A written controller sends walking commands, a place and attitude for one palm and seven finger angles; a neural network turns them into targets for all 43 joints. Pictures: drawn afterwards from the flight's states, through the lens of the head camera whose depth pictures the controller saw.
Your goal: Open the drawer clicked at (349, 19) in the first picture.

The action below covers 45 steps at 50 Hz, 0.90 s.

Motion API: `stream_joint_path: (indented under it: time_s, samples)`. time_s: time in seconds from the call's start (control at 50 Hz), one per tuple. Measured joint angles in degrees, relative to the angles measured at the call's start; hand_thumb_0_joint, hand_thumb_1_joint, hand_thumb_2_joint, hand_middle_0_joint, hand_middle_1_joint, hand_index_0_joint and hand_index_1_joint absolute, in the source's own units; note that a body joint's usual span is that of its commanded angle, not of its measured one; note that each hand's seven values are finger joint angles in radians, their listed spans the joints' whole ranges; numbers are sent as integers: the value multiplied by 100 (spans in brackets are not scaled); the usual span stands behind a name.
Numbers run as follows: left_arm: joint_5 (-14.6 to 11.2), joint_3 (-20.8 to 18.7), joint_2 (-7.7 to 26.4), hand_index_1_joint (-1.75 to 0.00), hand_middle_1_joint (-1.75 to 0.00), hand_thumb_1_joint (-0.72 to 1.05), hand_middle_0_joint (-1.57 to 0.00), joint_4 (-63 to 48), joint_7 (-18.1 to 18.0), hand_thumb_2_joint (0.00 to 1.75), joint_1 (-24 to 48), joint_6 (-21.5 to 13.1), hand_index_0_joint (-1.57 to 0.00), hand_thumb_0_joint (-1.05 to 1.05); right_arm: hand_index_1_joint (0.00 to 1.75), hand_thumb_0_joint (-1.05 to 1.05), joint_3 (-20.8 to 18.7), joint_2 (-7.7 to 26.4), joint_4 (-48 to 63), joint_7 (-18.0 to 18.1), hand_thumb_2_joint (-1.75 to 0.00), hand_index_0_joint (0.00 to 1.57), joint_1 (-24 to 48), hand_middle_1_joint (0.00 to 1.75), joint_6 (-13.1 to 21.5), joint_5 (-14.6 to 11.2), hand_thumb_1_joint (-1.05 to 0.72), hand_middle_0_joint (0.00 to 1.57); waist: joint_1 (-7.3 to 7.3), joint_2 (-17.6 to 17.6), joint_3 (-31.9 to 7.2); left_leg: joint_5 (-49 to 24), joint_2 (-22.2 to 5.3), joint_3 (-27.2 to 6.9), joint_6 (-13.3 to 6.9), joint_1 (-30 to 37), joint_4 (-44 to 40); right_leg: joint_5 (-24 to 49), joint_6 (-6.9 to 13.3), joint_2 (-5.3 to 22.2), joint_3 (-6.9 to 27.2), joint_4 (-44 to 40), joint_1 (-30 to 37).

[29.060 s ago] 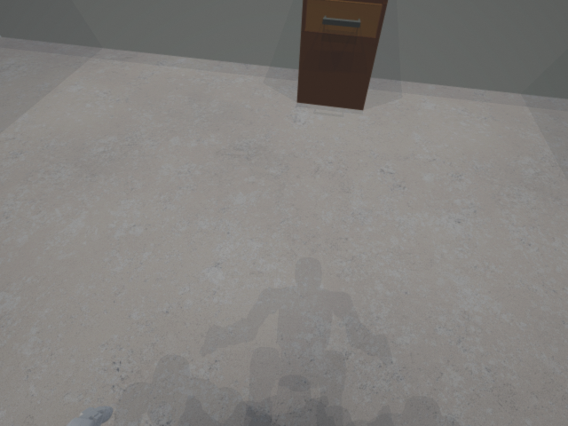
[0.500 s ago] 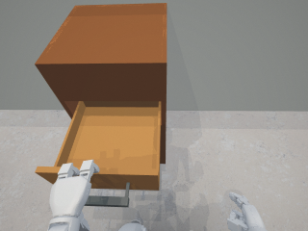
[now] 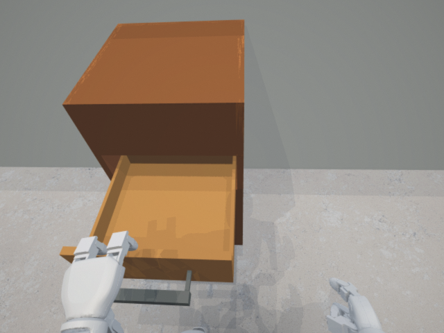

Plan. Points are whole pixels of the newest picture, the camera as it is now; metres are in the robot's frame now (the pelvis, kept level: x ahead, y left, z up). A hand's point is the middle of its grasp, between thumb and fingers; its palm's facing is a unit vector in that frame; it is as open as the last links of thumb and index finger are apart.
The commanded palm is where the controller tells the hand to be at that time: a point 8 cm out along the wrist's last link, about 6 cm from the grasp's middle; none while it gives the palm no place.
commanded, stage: draw the hand back to the body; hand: left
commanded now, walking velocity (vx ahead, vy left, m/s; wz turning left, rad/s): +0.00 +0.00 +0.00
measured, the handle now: (149, 285) +0.25 +0.21 -0.18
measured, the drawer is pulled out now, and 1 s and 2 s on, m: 0.30 0.30 0.30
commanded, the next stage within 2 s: step back with the hand held close in 1.40 s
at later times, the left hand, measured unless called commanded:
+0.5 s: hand (92, 277) +0.19 +0.21 +0.08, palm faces +0.19 -0.70 -0.69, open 13.8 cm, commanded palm +0.16 +0.24 +0.14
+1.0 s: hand (48, 239) +0.20 +0.22 +0.18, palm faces +0.37 -0.83 -0.42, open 10.4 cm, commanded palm +0.15 +0.27 +0.22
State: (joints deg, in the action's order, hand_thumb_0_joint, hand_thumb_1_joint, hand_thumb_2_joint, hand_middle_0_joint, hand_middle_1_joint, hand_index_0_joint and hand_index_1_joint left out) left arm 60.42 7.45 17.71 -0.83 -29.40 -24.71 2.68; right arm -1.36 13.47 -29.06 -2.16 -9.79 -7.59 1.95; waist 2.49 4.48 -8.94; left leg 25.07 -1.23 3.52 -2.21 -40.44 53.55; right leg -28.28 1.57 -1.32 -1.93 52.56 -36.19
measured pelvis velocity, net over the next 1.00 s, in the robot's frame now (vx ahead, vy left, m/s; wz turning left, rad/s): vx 0.03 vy -0.01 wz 0.03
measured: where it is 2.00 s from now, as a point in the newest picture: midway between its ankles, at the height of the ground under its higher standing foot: outside the picture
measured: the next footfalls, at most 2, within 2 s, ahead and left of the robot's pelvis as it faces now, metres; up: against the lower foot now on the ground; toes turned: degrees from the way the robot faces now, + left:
none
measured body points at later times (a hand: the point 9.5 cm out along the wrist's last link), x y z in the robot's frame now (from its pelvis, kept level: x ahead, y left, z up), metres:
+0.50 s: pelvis +0.01 -0.01 +0.03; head +0.02 -0.05 +0.48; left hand +0.17 +0.25 +0.12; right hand +0.21 -0.22 -0.06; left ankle +0.01 +0.10 -0.69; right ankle -0.02 -0.11 -0.69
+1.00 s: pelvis +0.03 -0.01 +0.06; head +0.03 -0.04 +0.50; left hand +0.17 +0.26 +0.21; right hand +0.24 -0.23 -0.03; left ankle +0.01 +0.10 -0.69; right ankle -0.02 -0.11 -0.69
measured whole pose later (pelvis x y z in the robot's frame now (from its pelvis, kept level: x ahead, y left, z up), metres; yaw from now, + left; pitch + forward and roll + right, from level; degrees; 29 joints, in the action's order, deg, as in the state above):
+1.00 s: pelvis +0.03 -0.01 +0.06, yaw +2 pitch -2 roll +0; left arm -3.5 -12.5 18.3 -26.0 -6.7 -33.4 -2.9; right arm 0.5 13.5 -34.7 4.9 -8.9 5.1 -0.5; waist 3.2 4.5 0.9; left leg 13.8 0.3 1.9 -1.0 -7.8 23.6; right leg -16.5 1.8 -1.2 -3.0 20.9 -2.4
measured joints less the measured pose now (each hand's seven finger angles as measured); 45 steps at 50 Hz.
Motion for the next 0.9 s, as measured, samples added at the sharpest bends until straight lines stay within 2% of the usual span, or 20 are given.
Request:
stream_joint_path:
  time_s: [0.1,0.22,0.34,0.42,0.44,0.46,0.48,0.5,0.52,0.54,0.56,0.6,0.66,0.78,0.9]
  samples:
    - [-208,-44,79,-120,-120,-49,-32,-243,319,30,-83,109,-32,0,29,1,35,18,-13,29,-90,20,21,30,40,-67,-91,20,50,46,48,-103,32,-5,2,303,-254,89,-6,21,-2,-235,297]
    - [-293,-128,231,-120,-120,-49,-32,-618,667,30,-268,-77,-32,0,29,1,93,-13,52,43,-90,20,41,30,126,-80,-91,20,104,54,120,-224,44,10,22,640,-555,201,5,21,17,-507,613]
    - [-403,-432,426,-120,-120,-49,-32,-936,842,30,-455,-198,-32,0,30,1,111,-34,61,61,-90,20,77,30,149,-101,-91,20,154,62,199,-310,40,6,49,909,-783,283,23,8,18,-724,873]
    - [-568,-609,522,-120,-120,-49,-32,-1061,1049,30,-483,-185,-32,0,30,1,106,4,20,98,-90,20,86,30,169,-114,-91,20,182,96,270,-377,48,-28,57,1094,-946,350,28,6,-12,-909,1078]
    - [-1537,-650,442,-120,-119,-49,-32,-1105,1168,30,-466,-212,-32,0,30,1,108,11,14,148,-90,20,97,30,218,-176,-91,20,142,126,392,-396,59,-54,55,1240,-1006,370,26,11,-37,-986,1242]
    - [-2623,-716,261,-120,-119,-49,-32,-1134,1325,30,-441,-202,-32,-1,30,1,123,8,15,227,-90,20,76,30,330,-243,-91,20,99,147,526,-421,74,-74,57,1436,-1100,394,23,20,-55,-1093,1452]
    - [-3533,-796,66,-120,-119,-48,-31,-1154,1480,30,-439,-195,-32,-1,30,1,166,0,26,332,-90,20,19,30,458,-283,-91,20,68,143,617,-455,90,-82,66,1632,-1221,423,16,31,-60,-1213,1649]
    - [-4243,-862,-99,-119,-118,-47,-31,-1197,1612,31,-463,-188,-32,-1,30,1,225,-12,36,443,-90,20,-53,30,587,-304,-91,20,39,120,681,-494,109,-85,70,1820,-1357,454,11,45,-62,-1339,1835]
    - [-4775,-903,-219,-118,-117,-46,-31,-1262,1717,31,-503,-195,-32,-1,30,1,284,-25,38,545,-90,20,-129,30,716,-310,-91,20,13,91,726,-536,127,-93,71,1996,-1497,489,8,56,-68,-1471,2011]
    - [-5174,-923,-294,-117,-117,-44,-31,-1356,1799,32,-557,-213,-31,-1,30,1,338,-41,23,629,-90,20,-197,30,841,-308,-91,20,-12,55,755,-580,142,-104,73,2155,-1634,526,7,64,-78,-1605,2173]
    - [-5470,-938,-329,-116,-115,-42,-31,-1458,1865,33,-609,-244,-31,-1,30,1,382,-57,-9,699,-90,20,-247,30,957,-304,-91,20,-35,23,781,-624,150,-121,78,2297,-1763,568,9,66,-92,-1742,2323]
    - [-5854,-998,-313,-113,-113,-38,-31,-1640,1967,35,-676,-334,-31,-1,30,1,440,-86,-101,785,-90,20,-294,30,1129,-286,-91,20,-71,-36,832,-711,154,-152,95,2529,-2001,663,19,57,-119,-2013,2578]
    - [-6137,-1206,-197,-108,-108,-30,-30,-1859,2075,38,-721,-441,-30,-1,30,1,445,-113,-253,814,-90,20,-269,30,1267,-271,-91,20,-94,-88,901,-829,138,-176,121,2770,-2291,810,39,27,-137,-2362,2847]
    - [-6331,-1684,-24,-96,-95,-12,-28,-2112,2195,46,-862,-536,-28,-1,30,1,308,-59,-462,738,-90,20,-110,30,1307,-254,-91,20,-71,-33,965,-991,125,-153,133,3039,-2689,1022,41,-1,-106,-2824,3131]
    - [-6368,-1831,-2,-83,-82,8,-27,-2325,2254,55,-909,-537,-27,-1,30,1,209,19,-548,707,-90,20,8,30,1285,-239,-91,20,20,1,993,-1085,141,-154,123,3190,-2909,1130,30,6,-106,-3070,3293]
